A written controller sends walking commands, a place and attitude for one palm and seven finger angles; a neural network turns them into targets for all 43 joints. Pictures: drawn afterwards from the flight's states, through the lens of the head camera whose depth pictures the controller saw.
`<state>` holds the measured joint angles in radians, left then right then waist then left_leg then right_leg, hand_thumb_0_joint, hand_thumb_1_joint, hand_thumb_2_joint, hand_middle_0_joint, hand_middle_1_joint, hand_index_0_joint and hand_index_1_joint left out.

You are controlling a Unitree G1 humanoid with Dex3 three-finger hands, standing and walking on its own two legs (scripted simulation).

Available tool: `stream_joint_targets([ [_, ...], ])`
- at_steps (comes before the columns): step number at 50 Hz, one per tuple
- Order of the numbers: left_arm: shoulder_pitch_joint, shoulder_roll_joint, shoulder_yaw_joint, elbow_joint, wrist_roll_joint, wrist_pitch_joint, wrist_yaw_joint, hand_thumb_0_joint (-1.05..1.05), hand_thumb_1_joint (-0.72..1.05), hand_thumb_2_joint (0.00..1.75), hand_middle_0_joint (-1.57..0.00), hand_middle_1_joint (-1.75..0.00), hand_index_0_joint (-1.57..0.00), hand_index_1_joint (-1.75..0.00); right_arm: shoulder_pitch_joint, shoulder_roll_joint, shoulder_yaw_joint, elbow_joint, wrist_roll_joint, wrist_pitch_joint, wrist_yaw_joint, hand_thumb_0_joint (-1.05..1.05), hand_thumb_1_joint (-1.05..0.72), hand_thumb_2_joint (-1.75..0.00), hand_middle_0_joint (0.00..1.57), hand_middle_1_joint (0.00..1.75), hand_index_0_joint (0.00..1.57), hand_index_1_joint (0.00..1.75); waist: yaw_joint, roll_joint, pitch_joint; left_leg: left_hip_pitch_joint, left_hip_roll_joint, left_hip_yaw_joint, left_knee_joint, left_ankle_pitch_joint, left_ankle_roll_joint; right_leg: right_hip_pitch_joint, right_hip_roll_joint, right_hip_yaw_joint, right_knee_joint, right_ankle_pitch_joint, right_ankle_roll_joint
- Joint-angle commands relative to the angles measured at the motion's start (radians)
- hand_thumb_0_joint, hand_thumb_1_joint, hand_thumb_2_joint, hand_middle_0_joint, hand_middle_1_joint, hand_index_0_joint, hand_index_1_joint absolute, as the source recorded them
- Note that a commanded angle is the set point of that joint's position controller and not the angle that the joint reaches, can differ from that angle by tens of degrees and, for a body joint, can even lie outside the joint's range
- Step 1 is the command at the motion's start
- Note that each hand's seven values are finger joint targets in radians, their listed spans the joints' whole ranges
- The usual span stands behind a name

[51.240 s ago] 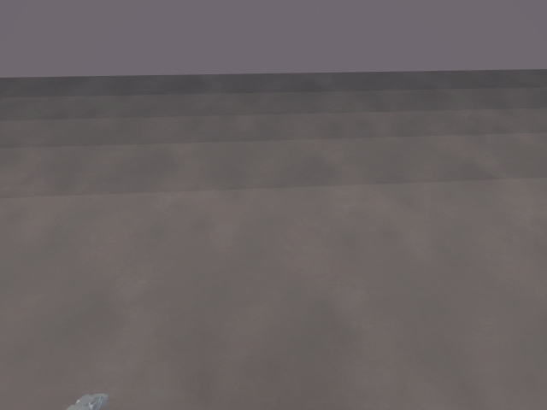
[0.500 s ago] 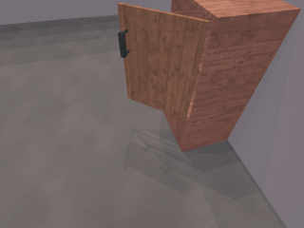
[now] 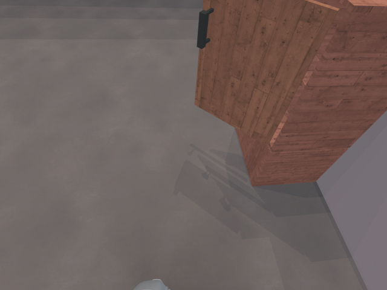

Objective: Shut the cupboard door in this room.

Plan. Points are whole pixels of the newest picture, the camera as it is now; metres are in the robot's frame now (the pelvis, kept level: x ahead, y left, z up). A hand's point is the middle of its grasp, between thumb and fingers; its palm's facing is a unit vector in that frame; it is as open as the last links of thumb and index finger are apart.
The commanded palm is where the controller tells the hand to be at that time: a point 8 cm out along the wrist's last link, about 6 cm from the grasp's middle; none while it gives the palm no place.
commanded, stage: walk to a spot facing it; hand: left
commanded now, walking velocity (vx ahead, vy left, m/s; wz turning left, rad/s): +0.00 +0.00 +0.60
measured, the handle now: (206, 28) +0.94 -0.01 +0.05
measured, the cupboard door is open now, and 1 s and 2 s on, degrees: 47 47 47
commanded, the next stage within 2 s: turn to face it in 1.82 s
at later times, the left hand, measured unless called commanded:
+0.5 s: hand out of the picture +0.03 +0.18 -0.13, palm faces +0.28 -0.90 -0.33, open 7.4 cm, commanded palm none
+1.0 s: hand out of the picture -0.05 +0.17 -0.14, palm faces +0.60 -0.75 -0.27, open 7.4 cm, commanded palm none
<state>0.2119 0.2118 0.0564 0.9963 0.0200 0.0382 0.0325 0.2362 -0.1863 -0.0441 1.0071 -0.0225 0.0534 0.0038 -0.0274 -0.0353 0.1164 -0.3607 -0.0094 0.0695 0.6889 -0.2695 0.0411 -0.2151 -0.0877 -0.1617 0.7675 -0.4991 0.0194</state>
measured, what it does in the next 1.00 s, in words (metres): steps on the spot, turning left: right foot, then left foot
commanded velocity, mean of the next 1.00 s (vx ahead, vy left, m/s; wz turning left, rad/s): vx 0.07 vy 0.00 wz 0.60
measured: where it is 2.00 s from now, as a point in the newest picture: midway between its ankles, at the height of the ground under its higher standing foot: (136, 269)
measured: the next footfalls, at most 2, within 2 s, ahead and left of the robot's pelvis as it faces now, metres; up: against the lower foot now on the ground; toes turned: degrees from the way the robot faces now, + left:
right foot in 0.42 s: +0.05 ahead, -0.16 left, +0.00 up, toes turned +17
left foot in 0.80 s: -0.01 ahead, +0.08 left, +0.00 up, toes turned +34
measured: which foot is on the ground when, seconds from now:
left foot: down 0.00-0.42, up 0.44-0.78, down 0.80-1.00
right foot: up 0.00-0.40, down 0.42-0.80, up 0.82-1.00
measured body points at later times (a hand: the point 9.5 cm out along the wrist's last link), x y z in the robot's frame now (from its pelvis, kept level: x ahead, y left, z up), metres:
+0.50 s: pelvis +0.00 -0.06 +0.02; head +0.06 -0.06 +0.46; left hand +0.02 +0.22 -0.11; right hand +0.14 -0.30 -0.14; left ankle +0.00 +0.07 -0.67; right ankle +0.01 -0.17 -0.72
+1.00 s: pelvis +0.04 -0.04 +0.02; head +0.07 -0.01 +0.46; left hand -0.08 +0.21 -0.12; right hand +0.27 -0.18 -0.12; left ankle -0.05 +0.06 -0.72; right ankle +0.12 -0.15 -0.67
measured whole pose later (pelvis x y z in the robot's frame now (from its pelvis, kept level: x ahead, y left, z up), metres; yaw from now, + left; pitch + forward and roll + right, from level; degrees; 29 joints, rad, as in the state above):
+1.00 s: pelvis +0.04 -0.04 +0.02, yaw +37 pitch +1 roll +0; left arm 0.24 0.26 0.08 0.89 0.03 0.05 -0.01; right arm 0.17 -0.23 -0.04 0.88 -0.03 0.02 0.01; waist 0.01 -0.02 0.08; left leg -0.26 -0.01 -0.05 0.53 -0.30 0.00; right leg -0.46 -0.09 -0.04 0.94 -0.44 0.06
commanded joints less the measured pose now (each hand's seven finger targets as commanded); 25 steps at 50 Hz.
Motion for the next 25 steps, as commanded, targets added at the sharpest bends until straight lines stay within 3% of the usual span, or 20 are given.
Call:
stream_joint_targets([
  [1, -0.056, 0.12, 0.038, -0.13, 0.002, 0.006, 0.005, 0.0, 0.9, 0.9, -0.2, -0.3, -0.2, -0.3, 0.109, -0.254, -0.059, -0.058, -0.012, -0.021, -0.022, 0.0, -0.9, -0.9, 0.2, 0.3, 0.2, 0.3, -0.037, 0.181, -0.115, 0.113, 0.345, -0.581, -0.455, 0.002, 0.135, -0.298, 0.008, 0.199, 0.406, -0.044, 0.0],
  [2, -0.061, 0.115, 0.041, -0.129, 0.006, 0.002, -0.002, 0.0, 0.9, 0.9, -0.2, -0.3, -0.2, -0.3, 0.063, -0.23, -0.054, -0.074, -0.014, -0.025, -0.025, 0.0, -0.9, -0.9, 0.2, 0.3, 0.2, 0.3, -0.019, 0.142, -0.078, 0.069, 0.306, -0.535, -0.467, -0.073, 0.119, -0.315, 0.0, 0.209, 0.4, 0.04, 0.006],
  [3, -0.047, 0.118, 0.042, -0.128, 0.009, -0.004, -0.009, 0.0, 0.9, 0.9, -0.2, -0.3, -0.2, -0.3, 0.041, -0.217, -0.049, -0.087, -0.012, -0.032, -0.027, 0.0, -0.9, -0.9, 0.2, 0.3, 0.2, 0.3, -0.002, 0.104, -0.092, 0.078, 0.272, -0.496, -0.461, -0.067, 0.104, -0.315, 0.003, 0.204, 0.388, 0.096, 0.014],
  [6, -0.013, 0.104, 0.039, -0.125, 0.006, -0.008, -0.013, 0.0, 0.9, 0.9, -0.2, -0.3, -0.2, -0.3, 0.031, -0.214, -0.049, -0.093, -0.008, -0.038, -0.029, 0.0, -0.9, -0.9, 0.2, 0.3, 0.2, 0.3, 0.007, 0.11, -0.155, 0.147, 0.229, -0.424, -0.427, 0.059, 0.109, -0.309, 0.02, 0.19, 0.302, 0.123, 0.032],
  [9, -0.023, 0.1, 0.036, -0.143, 0.008, -0.007, -0.013, 0.0, 0.9, 0.9, -0.2, -0.3, -0.2, -0.3, 0.04, -0.222, -0.058, -0.096, -0.008, -0.033, -0.026, 0.0, -0.9, -0.9, 0.2, 0.3, 0.2, 0.3, -0.002, 0.125, -0.173, 0.171, 0.209, -0.432, -0.417, 0.08, 0.112, -0.298, 0.045, 0.176, 0.223, 0.109, 0.04],
  [14, -0.038, 0.107, 0.031, -0.172, 0.004, -0.007, -0.009, 0.0, 0.9, 0.9, -0.2, -0.3, -0.2, -0.3, 0.035, -0.238, -0.072, -0.11, -0.012, -0.019, -0.018, 0.0, -0.9, -0.9, 0.2, 0.3, 0.2, 0.3, -0.012, 0.212, -0.19, 0.18, 0.181, -0.487, -0.394, 0.117, 0.11, -0.233, 0.084, 0.171, 0.071, 0.072, 0.037],
  [16, -0.011, 0.115, 0.031, -0.173, 0.0, -0.005, -0.006, 0.0, 0.9, 0.9, -0.2, -0.3, -0.2, -0.3, 0.008, -0.24, -0.077, -0.127, -0.012, -0.012, -0.015, 0.0, -0.9, -0.9, 0.2, 0.3, 0.2, 0.3, 0.001, 0.23, -0.185, 0.131, 0.164, -0.509, -0.388, 0.106, 0.101, -0.156, 0.103, 0.168, -0.013, 0.072, 0.028],
  [18, 0.067, 0.139, 0.034, -0.158, -0.002, -0.01, -0.003, 0.0, 0.9, 0.9, -0.2, -0.3, -0.2, -0.3, -0.034, -0.236, -0.08, -0.149, -0.006, -0.008, -0.013, 0.0, -0.9, -0.9, 0.2, 0.3, 0.2, 0.3, 0.039, 0.213, -0.193, 0.039, 0.122, -0.497, -0.346, 0.081, 0.073, 0.003, 0.117, 0.164, -0.195, 0.144, 0.019],
  [19, 0.122, 0.154, 0.045, -0.147, -0.001, -0.014, 0.0, 0.0, 0.9, 0.9, -0.2, -0.3, -0.2, -0.3, -0.066, -0.212, -0.079, -0.165, 0.0, -0.004, -0.011, 0.0, -0.9, -0.9, 0.2, 0.3, 0.2, 0.3, 0.069, 0.168, -0.187, -0.075, 0.07, -0.455, -0.308, -0.014, 0.031, 0.135, 0.092, 0.167, -0.349, 0.199, 0.007],
  [20, 0.134, 0.231, 0.06, -0.156, 0.013, -0.024, 0.006, 0.0, 0.9, 0.9, -0.2, -0.3, -0.2, -0.3, -0.056, -0.155, -0.076, -0.175, 0.01, 0.001, -0.004, 0.0, -0.9, -0.9, 0.2, 0.3, 0.2, 0.3, 0.074, -0.045, -0.15, -0.245, -0.047, -0.331, -0.091, -0.187, -0.043, 0.203, -0.115, 0.409, -0.533, 0.03, -0.066],
  [21, 0.059, 0.286, 0.061, -0.181, 0.022, -0.024, 0.009, 0.0, 0.9, 0.9, -0.2, -0.3, -0.2, -0.3, -0.047, -0.13, -0.076, -0.189, 0.005, -0.004, -0.001, 0.0, -0.9, -0.9, 0.2, 0.3, 0.2, 0.3, 0.061, -0.221, -0.097, -0.311, -0.13, -0.16, 0.254, -0.275, -0.094, 0.075, -0.385, 0.655, -0.634, -0.028, -0.19],
  [22, -0.042, 0.261, 0.048, -0.207, 0.011, -0.022, 0.012, 0.0, 0.9, 0.9, -0.2, -0.3, -0.2, -0.3, -0.024, -0.169, -0.081, -0.183, -0.011, 0.002, 0.006, 0.0, -0.9, -0.9, 0.2, 0.3, 0.2, 0.3, 0.007, -0.104, -0.076, -0.241, -0.057, -0.186, 0.445, -0.254, -0.075, -0.078, -0.379, 0.56, -0.594, 0.017, -0.21],
  [23, -0.081, 0.207, 0.047, -0.218, 0.009, -0.03, 0.017, 0.0, 0.9, 0.9, -0.2, -0.3, -0.2, -0.3, 0.0, -0.151, -0.082, -0.175, -0.009, 0.008, 0.008, 0.0, -0.9, -0.9, 0.2, 0.3, 0.2, 0.3, -0.024, -0.123, -0.092, -0.242, -0.041, -0.178, 0.519, -0.221, -0.074, -0.076, -0.312, 0.519, -0.553, 0.126, -0.196],
  [24, -0.102, 0.173, 0.034, -0.215, 0.009, -0.037, 0.014, 0.0, 0.9, 0.9, -0.2, -0.3, -0.2, -0.3, -0.01, -0.156, -0.074, -0.165, -0.007, 0.004, 0.015, 0.0, -0.9, -0.9, 0.2, 0.3, 0.2, 0.3, -0.028, -0.149, -0.048, -0.247, -0.001, -0.156, 0.542, -0.174, -0.082, -0.054, -0.256, 0.401, -0.492, 0.325, -0.191],
  [25, -0.092, 0.152, 0.03, -0.209, 0.009, -0.045, 0.012, 0.0, 0.9, 0.9, -0.2, -0.3, -0.2, -0.3, -0.012, -0.144, -0.068, -0.167, -0.004, 0.0, 0.02, 0.0, -0.9, -0.9, 0.2, 0.3, 0.2, 0.3, -0.033, -0.145, -0.058, -0.25, 0.006, -0.129, 0.513, -0.151, -0.096, 0.013, -0.217, 0.287, -0.426, 0.563, -0.177],
])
